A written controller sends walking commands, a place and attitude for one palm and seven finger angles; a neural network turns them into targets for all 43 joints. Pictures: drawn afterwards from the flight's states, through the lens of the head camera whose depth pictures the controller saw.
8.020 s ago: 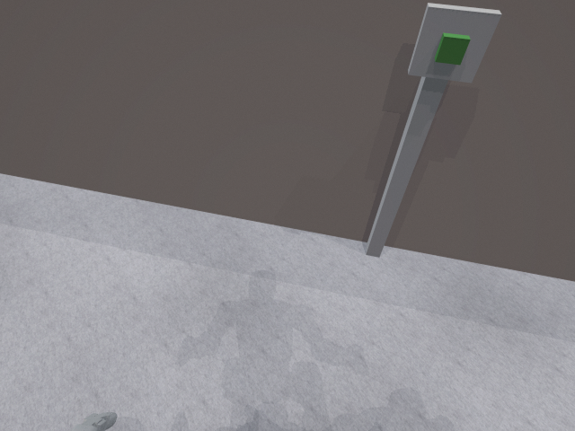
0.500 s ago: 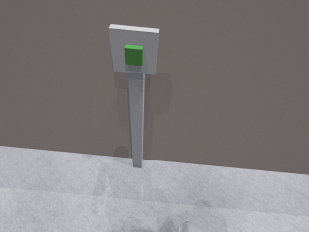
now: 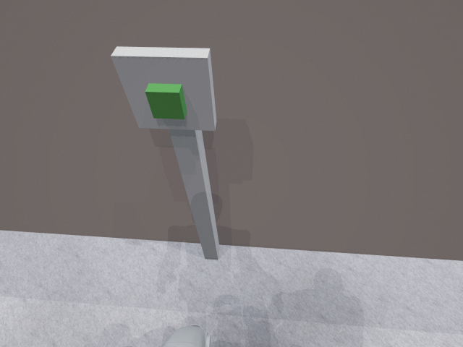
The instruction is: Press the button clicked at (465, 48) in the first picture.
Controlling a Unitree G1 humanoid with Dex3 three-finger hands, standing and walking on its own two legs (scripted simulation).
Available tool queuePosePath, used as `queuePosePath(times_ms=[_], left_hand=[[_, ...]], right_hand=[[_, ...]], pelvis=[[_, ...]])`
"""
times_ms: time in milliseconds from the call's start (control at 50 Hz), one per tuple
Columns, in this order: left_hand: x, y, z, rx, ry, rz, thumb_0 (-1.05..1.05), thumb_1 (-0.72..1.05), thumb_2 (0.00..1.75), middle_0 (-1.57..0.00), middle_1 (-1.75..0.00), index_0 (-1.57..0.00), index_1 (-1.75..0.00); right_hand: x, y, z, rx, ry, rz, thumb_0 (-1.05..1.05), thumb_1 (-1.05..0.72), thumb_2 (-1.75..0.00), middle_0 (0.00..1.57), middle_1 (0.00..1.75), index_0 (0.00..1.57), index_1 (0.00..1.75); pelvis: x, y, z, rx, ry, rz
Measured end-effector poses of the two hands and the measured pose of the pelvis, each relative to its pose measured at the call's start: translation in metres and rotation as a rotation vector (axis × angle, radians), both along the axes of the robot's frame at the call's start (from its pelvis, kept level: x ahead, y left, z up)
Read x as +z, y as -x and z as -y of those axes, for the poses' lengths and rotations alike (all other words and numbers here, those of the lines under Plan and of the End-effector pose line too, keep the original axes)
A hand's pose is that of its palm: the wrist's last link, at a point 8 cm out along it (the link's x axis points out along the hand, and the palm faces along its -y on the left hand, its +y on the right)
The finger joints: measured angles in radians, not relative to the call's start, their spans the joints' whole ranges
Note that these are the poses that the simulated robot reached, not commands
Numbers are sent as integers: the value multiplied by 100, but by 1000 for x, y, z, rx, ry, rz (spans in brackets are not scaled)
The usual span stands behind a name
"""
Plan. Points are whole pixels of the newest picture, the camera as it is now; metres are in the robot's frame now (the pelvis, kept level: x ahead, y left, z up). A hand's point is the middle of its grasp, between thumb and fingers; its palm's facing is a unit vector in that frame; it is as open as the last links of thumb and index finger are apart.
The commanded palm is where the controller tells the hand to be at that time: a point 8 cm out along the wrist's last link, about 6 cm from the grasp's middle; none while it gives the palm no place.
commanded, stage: come to a stop and stand still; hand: left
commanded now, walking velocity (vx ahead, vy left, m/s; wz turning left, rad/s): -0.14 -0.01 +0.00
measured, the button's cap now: (167, 100) +0.50 +0.15 +0.15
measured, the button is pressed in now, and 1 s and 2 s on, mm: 0 0 0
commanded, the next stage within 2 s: look again from close up in 1.00 s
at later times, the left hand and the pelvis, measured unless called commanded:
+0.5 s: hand out of the picture -0.02 +0.24 -0.17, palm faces +0.01 -0.98 -0.19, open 7.4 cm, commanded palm none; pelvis -0.02 +0.04 +0.01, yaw -2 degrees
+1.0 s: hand out of the picture -0.04 +0.14 -0.17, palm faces +0.02 -0.98 -0.17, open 7.3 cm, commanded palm none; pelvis -0.04 -0.02 +0.01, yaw -1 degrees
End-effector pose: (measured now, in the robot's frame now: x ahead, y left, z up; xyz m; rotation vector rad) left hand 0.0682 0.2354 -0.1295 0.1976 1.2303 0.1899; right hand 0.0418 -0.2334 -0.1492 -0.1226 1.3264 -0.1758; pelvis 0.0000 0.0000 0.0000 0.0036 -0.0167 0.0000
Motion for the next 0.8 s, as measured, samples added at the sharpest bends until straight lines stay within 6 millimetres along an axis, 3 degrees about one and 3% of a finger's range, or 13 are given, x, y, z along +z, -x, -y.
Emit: queuePosePath(times_ms=[100, 200, 300, 460, 660, 800], left_hand=[[-8, 15, -22, 25, 9, -23, 0, 92, 90, -20, -30, -21, -30], [-27, 29, -47, 51, 44, -36, 0, 91, 90, -20, -30, -20, -30], [-20, 51, -56, 66, 69, -80, 1, 91, 90, -20, -30, -20, -30], [-12, 86, -54, 36, 75, -190, 1, 91, 90, -20, -30, -20, -30], [-4, 76, -7, -30, 31, -106, 1, 91, 90, -20, -30, -20, -30], [2, 83, 19, -22, 20, -76, 1, 93, 90, -20, -30, -20, -30]], right_hand=[[10, -45, -12, 52, 29, 107, 0, -91, -90, 20, 30, 20, 30], [19, -51, -37, 85, 63, 165, 0, -91, -90, 20, 30, 20, 30], [34, -29, -57, 89, 72, 129, 0, -91, -90, 20, 30, 20, 30], [39, 12, -48, 12, 85, 90, 0, -92, -90, 20, 30, 21, 30], [6, 105, -12, -82, 5, -80, 0, -91, -90, 20, 30, 20, 30], [-2, 140, -6, -77, -49, -153, 0, -91, -90, 20, 30, 20, 30]], pelvis=[[-2, 5, -17, 3, 5, -4], [-10, 10, -39, 13, 15, -3], [4, 13, -47, 5, 28, -5], [13, 19, -46, -31, 29, -20], [4, 43, -9, -30, -5, 3], [6, 44, 11, -17, 5, 25]])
